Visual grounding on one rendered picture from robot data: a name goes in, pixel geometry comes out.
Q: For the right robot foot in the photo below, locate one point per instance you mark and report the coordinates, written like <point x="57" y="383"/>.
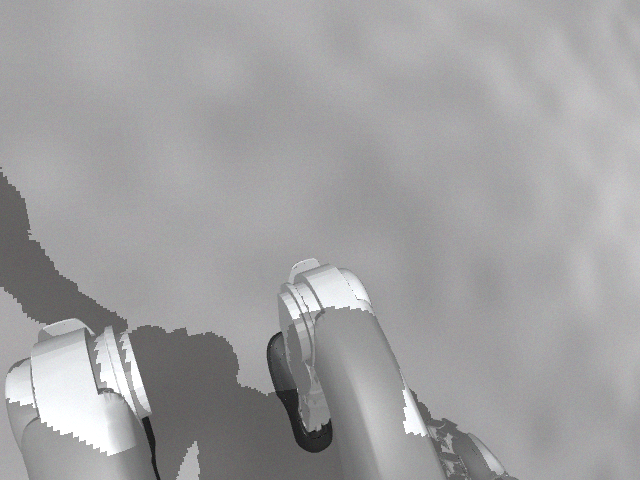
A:
<point x="286" y="390"/>

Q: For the left robot foot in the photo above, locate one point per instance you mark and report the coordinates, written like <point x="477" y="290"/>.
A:
<point x="151" y="440"/>

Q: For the right robot hand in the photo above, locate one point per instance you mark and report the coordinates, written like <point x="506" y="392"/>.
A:
<point x="471" y="460"/>

